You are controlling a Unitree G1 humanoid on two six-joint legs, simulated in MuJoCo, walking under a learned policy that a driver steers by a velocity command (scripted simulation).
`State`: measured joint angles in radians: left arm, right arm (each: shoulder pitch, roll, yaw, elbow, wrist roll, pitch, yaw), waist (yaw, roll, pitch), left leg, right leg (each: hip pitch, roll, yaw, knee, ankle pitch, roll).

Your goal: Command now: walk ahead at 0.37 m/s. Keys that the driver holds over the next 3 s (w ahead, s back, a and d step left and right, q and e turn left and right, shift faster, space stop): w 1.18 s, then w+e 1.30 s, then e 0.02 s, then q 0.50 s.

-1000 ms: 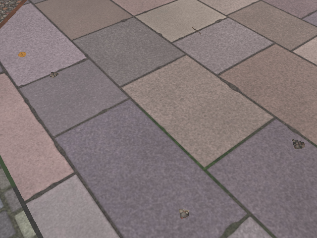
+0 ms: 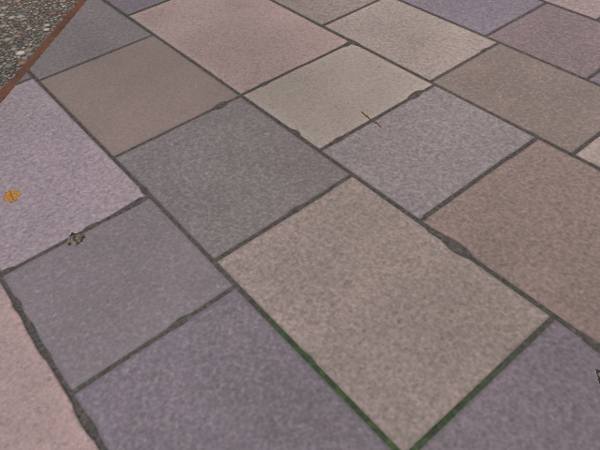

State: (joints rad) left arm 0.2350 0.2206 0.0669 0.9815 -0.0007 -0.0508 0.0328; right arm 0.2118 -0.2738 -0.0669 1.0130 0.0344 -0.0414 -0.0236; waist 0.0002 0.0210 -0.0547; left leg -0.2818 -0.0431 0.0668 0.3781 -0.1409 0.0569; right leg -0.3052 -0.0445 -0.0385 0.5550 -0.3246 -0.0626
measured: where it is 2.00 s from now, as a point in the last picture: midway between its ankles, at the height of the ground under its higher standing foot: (327, 279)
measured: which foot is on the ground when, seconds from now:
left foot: down 0.00-0.00, up 0.02-0.46, down 0.48-1.00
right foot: up 0.00-0.00, down 0.02-0.50, up 0.52-1.00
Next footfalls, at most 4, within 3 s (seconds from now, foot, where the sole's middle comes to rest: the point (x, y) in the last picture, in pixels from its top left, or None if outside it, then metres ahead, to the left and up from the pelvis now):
0.02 right None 0.05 -0.11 -0.78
0.48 left None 0.36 0.16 -0.78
1.02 right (362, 391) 0.69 -0.07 -0.78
1.54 left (268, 297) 0.98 0.16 -0.78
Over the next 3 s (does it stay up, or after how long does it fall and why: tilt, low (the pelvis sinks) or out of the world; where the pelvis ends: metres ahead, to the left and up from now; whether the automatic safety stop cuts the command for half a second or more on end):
stays up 1.39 -0.22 -0.01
